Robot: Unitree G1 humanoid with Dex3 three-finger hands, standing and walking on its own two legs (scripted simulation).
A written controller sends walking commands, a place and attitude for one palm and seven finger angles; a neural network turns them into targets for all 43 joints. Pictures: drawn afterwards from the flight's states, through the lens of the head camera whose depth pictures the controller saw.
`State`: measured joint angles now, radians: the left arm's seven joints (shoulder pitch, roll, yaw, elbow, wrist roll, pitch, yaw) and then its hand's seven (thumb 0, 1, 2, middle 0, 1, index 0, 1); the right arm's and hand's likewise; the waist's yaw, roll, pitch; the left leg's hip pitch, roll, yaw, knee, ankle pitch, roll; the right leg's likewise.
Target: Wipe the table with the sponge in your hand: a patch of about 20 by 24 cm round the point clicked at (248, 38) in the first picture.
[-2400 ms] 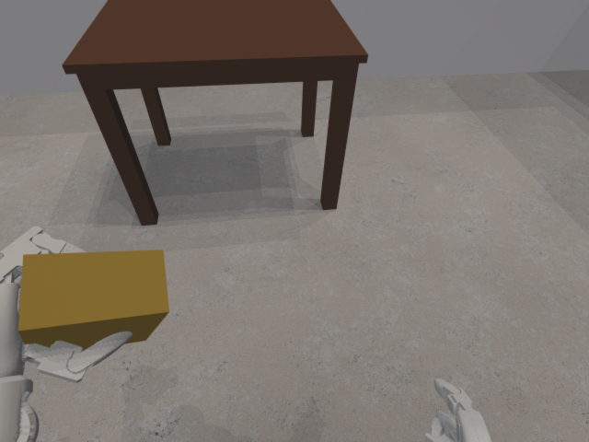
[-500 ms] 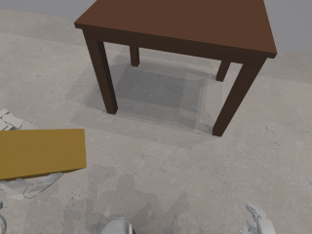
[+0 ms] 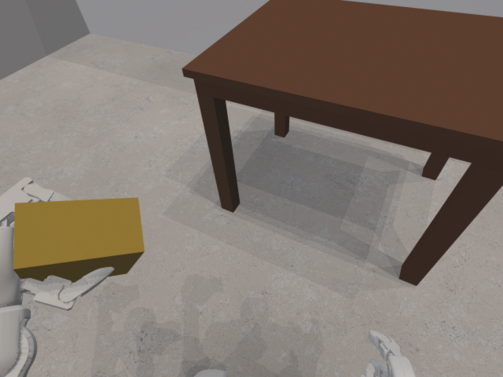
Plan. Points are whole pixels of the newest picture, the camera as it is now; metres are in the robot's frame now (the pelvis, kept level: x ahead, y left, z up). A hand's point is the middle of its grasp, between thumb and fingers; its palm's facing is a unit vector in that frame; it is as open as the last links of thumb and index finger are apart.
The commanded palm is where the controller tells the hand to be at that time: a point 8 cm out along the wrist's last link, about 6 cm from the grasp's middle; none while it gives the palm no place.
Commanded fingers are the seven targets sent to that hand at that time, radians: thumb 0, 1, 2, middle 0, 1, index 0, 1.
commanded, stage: walk to a spot facing it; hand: left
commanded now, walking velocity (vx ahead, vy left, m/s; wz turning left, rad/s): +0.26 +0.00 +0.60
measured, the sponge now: (98, 243) +0.23 +0.21 +0.17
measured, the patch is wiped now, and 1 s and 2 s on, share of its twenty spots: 0.00 0.00 0.00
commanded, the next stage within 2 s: none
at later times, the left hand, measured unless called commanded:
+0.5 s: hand (52, 202) +0.26 +0.27 +0.20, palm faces +0.53 -0.72 -0.45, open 10.1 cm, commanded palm +0.18 +0.30 +0.19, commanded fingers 0.00 0.10 1.30 -1.20 -1.60 -1.20 -1.60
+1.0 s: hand (18, 297) +0.15 +0.24 +0.20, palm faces +0.78 -0.49 -0.40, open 10.1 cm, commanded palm +0.07 +0.25 +0.19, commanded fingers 0.00 0.10 1.30 -1.20 -1.60 -1.20 -1.60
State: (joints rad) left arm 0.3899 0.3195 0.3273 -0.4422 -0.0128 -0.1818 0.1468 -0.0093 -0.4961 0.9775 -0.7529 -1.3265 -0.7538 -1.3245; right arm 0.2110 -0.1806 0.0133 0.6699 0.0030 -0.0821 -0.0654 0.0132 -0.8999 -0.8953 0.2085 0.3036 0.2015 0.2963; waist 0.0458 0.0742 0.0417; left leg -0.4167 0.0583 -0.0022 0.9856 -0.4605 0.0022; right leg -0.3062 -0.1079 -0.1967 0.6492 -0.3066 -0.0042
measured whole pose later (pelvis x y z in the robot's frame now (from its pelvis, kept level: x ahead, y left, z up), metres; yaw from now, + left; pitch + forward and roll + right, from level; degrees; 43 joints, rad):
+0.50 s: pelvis +0.10 -0.01 +0.00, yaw +14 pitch +0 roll -1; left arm 0.48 0.44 0.43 -0.67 -0.06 -0.19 0.15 -0.01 -0.50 0.98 -0.75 -1.33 -0.75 -1.33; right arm 0.15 -0.12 0.00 0.56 0.02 -0.07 -0.02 0.01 -0.91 -0.90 0.20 0.30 0.20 0.30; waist -0.04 -0.01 0.11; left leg -0.40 0.05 0.05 0.60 -0.20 0.02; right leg -0.52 -0.09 -0.08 1.06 -0.45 0.09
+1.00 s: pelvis +0.09 -0.07 +0.01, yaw +33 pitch +0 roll +2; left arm 0.50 0.39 0.36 -0.63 -0.05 -0.16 0.17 -0.01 -0.50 0.98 -0.75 -1.33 -0.75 -1.33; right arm 0.19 -0.27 -0.05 0.53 -0.01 -0.04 -0.10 0.01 -0.91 -0.90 0.20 0.30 0.19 0.30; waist -0.01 -0.05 0.03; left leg -0.29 0.05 0.11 0.65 -0.40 -0.05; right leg -0.30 -0.18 -0.29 0.60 -0.28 -0.01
